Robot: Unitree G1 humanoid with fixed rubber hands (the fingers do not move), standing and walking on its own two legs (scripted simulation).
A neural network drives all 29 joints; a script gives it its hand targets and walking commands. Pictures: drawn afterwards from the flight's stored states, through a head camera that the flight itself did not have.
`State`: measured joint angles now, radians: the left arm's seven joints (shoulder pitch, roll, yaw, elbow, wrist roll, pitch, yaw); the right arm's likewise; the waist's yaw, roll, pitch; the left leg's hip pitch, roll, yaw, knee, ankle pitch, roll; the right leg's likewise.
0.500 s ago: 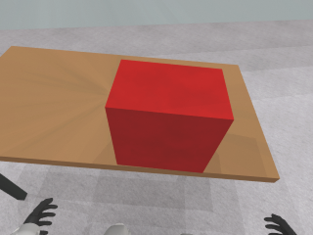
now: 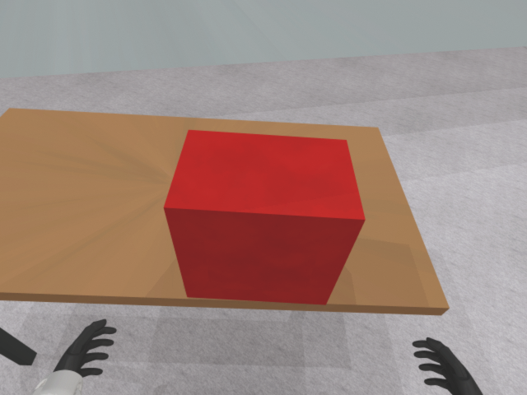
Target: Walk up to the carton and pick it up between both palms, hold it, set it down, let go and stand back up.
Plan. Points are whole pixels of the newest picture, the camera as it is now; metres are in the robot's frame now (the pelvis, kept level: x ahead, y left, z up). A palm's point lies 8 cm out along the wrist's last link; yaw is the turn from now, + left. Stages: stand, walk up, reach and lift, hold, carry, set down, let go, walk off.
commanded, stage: reach and lift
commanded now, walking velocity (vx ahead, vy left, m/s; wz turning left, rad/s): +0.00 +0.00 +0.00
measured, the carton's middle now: (261, 223) +0.42 +0.01 +0.00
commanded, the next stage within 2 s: none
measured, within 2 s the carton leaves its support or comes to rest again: neither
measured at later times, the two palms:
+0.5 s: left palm (80, 353) +0.19 +0.27 -0.03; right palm (441, 370) +0.18 -0.25 -0.02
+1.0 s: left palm (83, 337) +0.21 +0.26 -0.01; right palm (425, 341) +0.21 -0.23 +0.00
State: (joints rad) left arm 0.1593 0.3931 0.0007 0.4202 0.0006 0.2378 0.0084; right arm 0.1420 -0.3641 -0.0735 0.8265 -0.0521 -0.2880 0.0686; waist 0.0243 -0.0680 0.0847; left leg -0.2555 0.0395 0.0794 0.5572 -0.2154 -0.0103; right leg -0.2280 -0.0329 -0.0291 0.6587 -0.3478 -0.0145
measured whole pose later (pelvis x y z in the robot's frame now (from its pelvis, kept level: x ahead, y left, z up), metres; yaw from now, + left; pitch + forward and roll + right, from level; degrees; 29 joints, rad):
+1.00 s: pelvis +0.02 +0.00 +0.01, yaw -2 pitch -3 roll +2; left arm 0.23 0.35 0.00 0.44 -0.16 -0.35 0.03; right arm 0.15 -0.30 0.07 0.59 0.23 -0.44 0.07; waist 0.02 -0.08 0.07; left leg -0.21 0.03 0.11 0.44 -0.18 -0.02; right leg -0.21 -0.03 0.00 0.57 -0.32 -0.01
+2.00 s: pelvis +0.01 +0.00 +0.01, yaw -1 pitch -3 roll +2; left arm -0.35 0.35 0.11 0.18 -0.23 0.48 0.03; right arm -0.24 -0.32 -0.01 0.16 0.32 0.27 -0.06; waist 0.02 -0.08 0.04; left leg -0.19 0.03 0.11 0.38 -0.14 -0.02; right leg -0.20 -0.03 0.00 0.53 -0.29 -0.01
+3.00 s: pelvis +0.02 +0.01 +0.01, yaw -1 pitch -1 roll +2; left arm -0.70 0.37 0.12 0.77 -0.23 0.32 0.02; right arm -0.73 -0.36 0.05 0.77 0.34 0.17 -0.04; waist 0.02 -0.07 0.05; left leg -0.20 0.03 0.11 0.38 -0.15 -0.02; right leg -0.20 -0.03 0.00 0.50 -0.28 -0.01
